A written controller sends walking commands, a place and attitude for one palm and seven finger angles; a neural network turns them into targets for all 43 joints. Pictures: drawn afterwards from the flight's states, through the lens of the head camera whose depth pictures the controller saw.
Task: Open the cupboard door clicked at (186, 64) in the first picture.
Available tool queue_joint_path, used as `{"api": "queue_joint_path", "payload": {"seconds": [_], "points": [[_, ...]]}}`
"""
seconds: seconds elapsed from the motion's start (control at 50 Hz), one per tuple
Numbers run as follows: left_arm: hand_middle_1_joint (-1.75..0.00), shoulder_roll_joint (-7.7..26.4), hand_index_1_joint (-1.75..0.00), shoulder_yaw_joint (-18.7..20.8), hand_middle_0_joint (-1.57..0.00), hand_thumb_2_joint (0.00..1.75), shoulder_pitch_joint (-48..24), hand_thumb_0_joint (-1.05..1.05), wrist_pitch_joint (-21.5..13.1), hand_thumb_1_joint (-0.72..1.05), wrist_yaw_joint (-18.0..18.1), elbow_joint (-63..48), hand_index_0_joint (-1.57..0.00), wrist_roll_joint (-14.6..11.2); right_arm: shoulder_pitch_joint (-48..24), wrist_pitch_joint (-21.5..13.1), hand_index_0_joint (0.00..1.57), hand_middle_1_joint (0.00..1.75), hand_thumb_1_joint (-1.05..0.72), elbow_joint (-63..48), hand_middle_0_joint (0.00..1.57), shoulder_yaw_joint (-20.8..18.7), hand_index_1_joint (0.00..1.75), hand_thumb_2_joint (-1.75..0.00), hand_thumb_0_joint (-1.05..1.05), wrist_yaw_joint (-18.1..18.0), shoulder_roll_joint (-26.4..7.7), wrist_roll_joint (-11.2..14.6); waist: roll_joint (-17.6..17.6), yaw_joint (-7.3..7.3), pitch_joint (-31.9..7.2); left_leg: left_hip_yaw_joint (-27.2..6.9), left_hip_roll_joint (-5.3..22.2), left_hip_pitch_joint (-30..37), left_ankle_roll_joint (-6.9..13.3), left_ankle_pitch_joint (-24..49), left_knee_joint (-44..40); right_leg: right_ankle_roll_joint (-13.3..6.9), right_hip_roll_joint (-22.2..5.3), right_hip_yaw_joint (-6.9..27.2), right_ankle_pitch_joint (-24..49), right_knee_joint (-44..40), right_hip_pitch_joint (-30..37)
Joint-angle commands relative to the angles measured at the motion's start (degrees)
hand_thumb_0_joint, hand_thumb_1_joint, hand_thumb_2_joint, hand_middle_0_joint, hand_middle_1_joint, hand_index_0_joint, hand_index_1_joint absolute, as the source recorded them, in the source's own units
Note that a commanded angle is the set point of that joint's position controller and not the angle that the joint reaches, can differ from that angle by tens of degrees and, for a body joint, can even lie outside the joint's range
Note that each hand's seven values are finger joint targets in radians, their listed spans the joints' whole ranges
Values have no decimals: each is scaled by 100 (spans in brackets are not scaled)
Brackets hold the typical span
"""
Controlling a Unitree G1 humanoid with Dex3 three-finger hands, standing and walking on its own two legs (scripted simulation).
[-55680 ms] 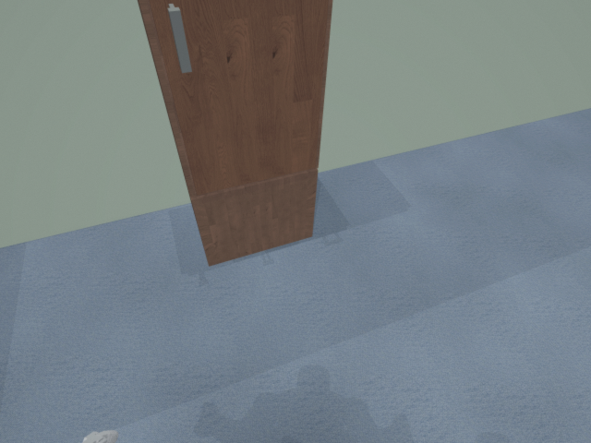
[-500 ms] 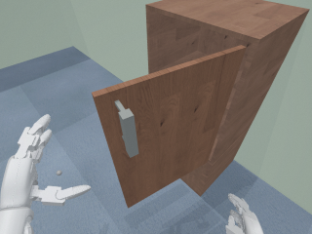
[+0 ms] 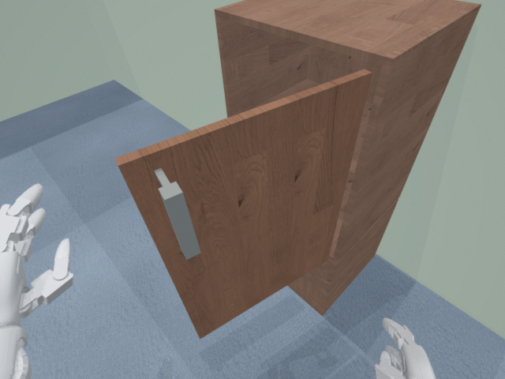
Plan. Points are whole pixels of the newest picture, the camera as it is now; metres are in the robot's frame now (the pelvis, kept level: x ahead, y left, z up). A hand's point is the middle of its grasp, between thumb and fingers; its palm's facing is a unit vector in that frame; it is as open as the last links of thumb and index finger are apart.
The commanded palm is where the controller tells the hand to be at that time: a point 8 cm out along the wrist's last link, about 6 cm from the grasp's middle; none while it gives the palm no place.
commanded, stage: draw the hand back to the body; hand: left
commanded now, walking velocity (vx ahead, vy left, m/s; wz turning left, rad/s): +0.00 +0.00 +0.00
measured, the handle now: (176, 214) +0.29 +0.15 +0.15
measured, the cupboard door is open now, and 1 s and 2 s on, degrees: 77 77 77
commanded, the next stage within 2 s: step back with the hand held close in 0.32 s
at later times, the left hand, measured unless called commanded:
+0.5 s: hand (44, 275) +0.18 +0.28 +0.16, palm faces +0.46 -0.80 -0.40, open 7.5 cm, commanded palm +0.13 +0.31 +0.17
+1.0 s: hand (0, 301) +0.15 +0.31 +0.16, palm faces +0.43 -0.74 -0.51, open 7.4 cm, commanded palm +0.09 +0.34 +0.17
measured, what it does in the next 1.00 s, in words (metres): steps on the spot: right foot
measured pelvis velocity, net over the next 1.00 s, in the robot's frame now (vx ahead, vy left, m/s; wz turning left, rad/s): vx -0.05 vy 0.04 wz -0.01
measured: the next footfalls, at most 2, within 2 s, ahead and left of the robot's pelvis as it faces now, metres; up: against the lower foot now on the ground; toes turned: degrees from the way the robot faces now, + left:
right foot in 0.96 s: -0.05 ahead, -0.08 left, +0.00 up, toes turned +0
right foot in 1.62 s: -0.28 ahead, -0.08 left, +0.00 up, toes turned -2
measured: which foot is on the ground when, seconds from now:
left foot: down 0.00-1.00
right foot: down 0.00-0.80, up 0.82-0.94, down 0.96-1.00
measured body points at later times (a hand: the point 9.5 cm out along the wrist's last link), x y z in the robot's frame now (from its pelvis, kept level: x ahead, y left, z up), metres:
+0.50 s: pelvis -0.01 +0.01 +0.00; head -0.03 -0.01 +0.45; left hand +0.15 +0.32 +0.18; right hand +0.17 -0.21 -0.09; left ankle -0.04 +0.12 -0.74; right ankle +0.01 -0.07 -0.74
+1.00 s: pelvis -0.05 +0.04 -0.01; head -0.03 +0.04 +0.44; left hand +0.12 +0.34 +0.19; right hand +0.12 -0.19 -0.10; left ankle -0.04 +0.12 -0.74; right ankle -0.09 -0.08 -0.74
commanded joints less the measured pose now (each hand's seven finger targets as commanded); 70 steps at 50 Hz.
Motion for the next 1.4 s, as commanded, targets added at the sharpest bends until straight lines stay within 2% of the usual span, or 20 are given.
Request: {"api": "queue_joint_path", "payload": {"seconds": [0.0,0.38,0.42,0.44,0.48,0.52,0.6,0.7,0.8,0.84,0.96,1.0,1.06,1.12,1.16,1.2,1.24,1.26,1.3,1.38], "points": [[-30,1063,-30,597,-20,90,-488,0,-419,90,100,-1229,-20,8,-743,-330,20,30,-90,-938,20,-197,30,-90,0,-18,-487,16,-69,14,-498,-62,-8,-304,186,1574,-187,236,-485,663,1107,-463,418],[-30,1018,-30,584,-20,90,-567,0,-456,90,95,-1080,-20,23,-813,-359,20,30,-90,-900,20,-192,30,-90,0,16,-467,22,-268,13,-234,-134,25,-349,177,1123,-382,236,-419,626,330,-648,236],[-30,1305,-30,776,-20,90,-1052,0,-517,90,133,-1480,-20,15,-866,-402,20,30,-90,-938,20,-186,30,-90,0,1,-493,25,-123,24,-375,-165,19,-301,175,1046,-387,228,-441,648,251,-667,275],[-30,2069,-30,1611,-20,90,-1455,0,-752,90,170,-1754,-20,49,-620,-292,20,30,-90,-1108,20,-175,30,-90,0,19,-582,99,-372,-220,193,-378,97,-778,277,579,-229,207,-740,1361,248,-1000,-414],[-30,1302,-30,1005,-20,90,-417,0,-681,90,51,-965,-20,89,-598,-132,20,30,-90,-975,20,-210,30,-90,0,52,-461,52,-931,-261,104,-346,56,-581,286,555,175,178,-1019,1417,55,-1157,-715],[-30,1116,-30,809,-20,90,-188,0,-696,90,24,-1075,-20,111,-565,-62,20,30,-90,-1048,20,-234,30,-90,0,53,-532,47,-494,-294,-152,-346,116,-587,250,787,160,125,-1094,1266,357,-925,-671],[-30,1233,-30,898,-20,90,253,0,-729,90,102,-1590,-20,129,-530,43,20,30,-90,-1183,20,-308,30,-90,0,5,-654,43,177,-269,-810,-533,371,-794,224,1487,-135,177,-933,969,1194,-153,-189],[-30,1649,-30,1383,-20,90,422,0,-729,90,202,-2208,-20,155,-584,153,20,30,-90,-1433,20,-378,30,-90,0,-69,-649,52,170,-181,-1252,-867,658,-1329,190,2595,-281,297,-621,738,1972,919,310],[-30,1522,-30,1427,-20,90,506,0,-768,90,187,-2218,-20,207,-458,66,20,30,-90,-1466,20,-437,30,-90,0,-63,-620,-40,673,-181,-860,-1109,1295,-1639,417,3126,-684,405,-370,606,-389,2112,-267],[-30,1359,-30,1328,-20,90,507,0,-788,90,194,-2040,-20,222,-326,1,20,30,-90,-1403,20,-441,30,-90,0,-32,-604,-59,440,-242,-562,-1139,1420,-1880,599,2867,-687,413,-383,637,-763,2195,-393],[-30,1156,-30,1019,-20,90,333,0,-780,90,136,-1743,-20,204,-331,-10,20,30,-90,-1303,20,-402,30,-90,0,39,-698,-3,-72,-392,-529,-862,953,-1641,345,2347,-103,329,-567,821,797,812,-443],[-30,1361,-30,1077,-20,90,245,0,-824,90,147,-1921,-20,192,-309,46,20,30,-90,-1271,20,-399,30,-90,0,30,-652,42,-353,-428,-1118,-638,691,-1184,183,2737,428,154,-978,1265,2593,741,-406],[-30,1515,-30,1242,-20,90,450,0,-801,90,194,-2364,-20,111,-312,94,20,30,-90,-1417,20,-412,30,-90,0,21,-498,111,-798,-402,-1924,-345,409,-715,161,2473,1072,34,-1257,1516,3212,624,-379],[-30,1692,-30,1490,-20,90,842,0,-802,90,237,-2492,-20,21,-374,173,20,30,-90,-1490,20,-363,30,-90,0,-5,-366,142,-1068,-377,-1587,-274,-49,-1559,28,-149,1992,-367,-1887,1947,3322,202,-437],[-30,1703,-30,1604,-20,90,896,0,-771,90,254,-2459,-20,33,-517,195,20,30,-90,-1492,20,-342,30,-90,0,-42,-290,132,-1127,-315,-1087,-421,2,-1863,26,-771,2488,-506,-2075,1939,2518,-51,-974],[-30,1771,-30,1725,-20,90,784,0,-765,90,288,-2425,-20,64,-608,187,20,30,-90,-1444,20,-309,30,-90,0,-98,-281,83,-912,-381,-784,-429,165,-1631,6,-360,1594,-338,-1805,1600,2114,126,-1220],[-30,1629,-30,1622,-20,90,788,0,-818,90,318,-2355,-20,79,-601,138,20,30,-90,-1355,20,-291,30,-90,0,-177,-412,33,17,-406,-631,-681,442,-1368,89,1432,-200,166,-1017,1033,1605,936,-1252],[-30,1624,-30,1606,-20,90,711,0,-885,90,332,-2433,-20,113,-662,97,20,30,-90,-1392,20,-354,30,-90,0,-192,-532,-4,985,-288,-746,-1280,1024,-1615,275,2483,-464,415,-430,713,670,1444,-991],[-30,1544,-30,1542,-20,90,865,0,-933,90,288,-1980,-20,98,-464,-66,20,30,-90,-1245,20,-424,30,-90,0,-134,-464,-43,1492,-290,-951,-1521,1564,-1702,671,3220,-585,397,-231,733,-1515,2562,-1038],[-30,1213,-30,1070,-20,90,342,0,-909,90,259,-2190,-20,149,-123,-287,20,30,-90,-1055,20,-472,30,-90,0,-3,-563,-53,490,-364,-906,-1350,1594,-1065,917,3764,-355,500,-158,750,-1520,2924,-1508]]}}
